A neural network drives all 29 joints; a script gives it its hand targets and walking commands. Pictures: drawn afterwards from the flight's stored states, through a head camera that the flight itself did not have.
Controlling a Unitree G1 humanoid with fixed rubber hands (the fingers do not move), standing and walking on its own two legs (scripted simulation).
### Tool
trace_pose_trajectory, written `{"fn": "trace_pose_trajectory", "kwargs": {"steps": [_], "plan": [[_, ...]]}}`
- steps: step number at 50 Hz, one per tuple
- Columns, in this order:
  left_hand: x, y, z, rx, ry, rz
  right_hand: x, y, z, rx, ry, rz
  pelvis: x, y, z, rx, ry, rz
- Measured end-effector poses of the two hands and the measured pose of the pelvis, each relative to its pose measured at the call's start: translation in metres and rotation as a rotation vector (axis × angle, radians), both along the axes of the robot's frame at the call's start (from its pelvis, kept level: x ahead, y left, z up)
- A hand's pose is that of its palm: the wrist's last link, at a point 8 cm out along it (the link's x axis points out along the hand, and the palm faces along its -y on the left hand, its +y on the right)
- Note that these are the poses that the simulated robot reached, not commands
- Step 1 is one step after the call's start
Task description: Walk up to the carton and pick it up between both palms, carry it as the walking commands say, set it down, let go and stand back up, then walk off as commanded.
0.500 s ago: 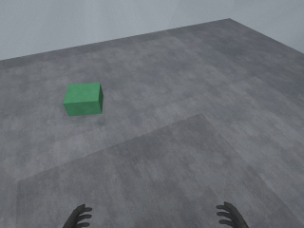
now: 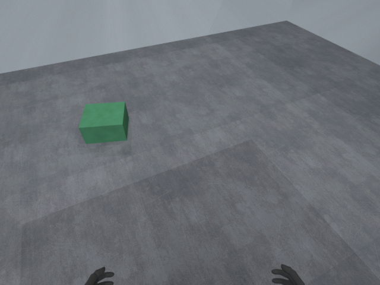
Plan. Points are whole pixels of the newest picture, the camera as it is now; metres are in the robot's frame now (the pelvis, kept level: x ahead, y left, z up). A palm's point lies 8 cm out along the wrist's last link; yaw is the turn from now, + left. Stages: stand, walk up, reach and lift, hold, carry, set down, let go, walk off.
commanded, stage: stand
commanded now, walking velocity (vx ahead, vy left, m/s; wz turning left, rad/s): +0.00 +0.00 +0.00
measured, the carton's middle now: (106, 122) +1.34 +0.61 -0.68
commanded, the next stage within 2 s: walk up in 0.44 s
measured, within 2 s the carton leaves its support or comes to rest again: neither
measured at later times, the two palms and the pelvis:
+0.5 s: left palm out of the picture +0.12 +0.23 -0.10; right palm out of the picture +0.12 -0.23 -0.10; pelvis +0.00 +0.00 +0.00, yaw +0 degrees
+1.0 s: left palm out of the picture -0.03 +0.34 -0.12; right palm (243, 219) +0.30 -0.12 -0.07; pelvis +0.08 +0.08 +0.01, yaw +11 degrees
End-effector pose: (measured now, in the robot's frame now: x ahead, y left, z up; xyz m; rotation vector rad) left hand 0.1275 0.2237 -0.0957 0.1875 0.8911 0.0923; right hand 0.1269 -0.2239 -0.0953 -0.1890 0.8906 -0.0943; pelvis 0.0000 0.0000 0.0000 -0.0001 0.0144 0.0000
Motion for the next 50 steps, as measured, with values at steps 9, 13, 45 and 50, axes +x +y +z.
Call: {"fn": "trace_pose_trajectory", "kwargs": {"steps": [9,13,45,50], "plan": [[-0.003,0.0,-0.001,-0.002,0.01,0.007,-0.003,0.0,-0.001,0.002,0.01,-0.008,0.0,0.0,0.001,0.0,-0.001,0.0],[-0.005,0.001,-0.001,-0.002,0.016,0.011,-0.005,-0.001,-0.001,0.002,0.016,-0.013,0.0,0.0,0.001,0.0,-0.001,0.0],[-0.151,0.094,0.0,0.095,0.347,0.351,0.119,0.033,0.032,-0.044,-0.016,0.237,0.043,0.04,0.019,0.022,0.02,0.161],[-0.159,0.114,-0.024,0.011,0.446,0.413,0.174,0.099,0.025,-0.062,-0.035,0.327,0.077,0.083,0.006,0.001,0.028,0.2]]}}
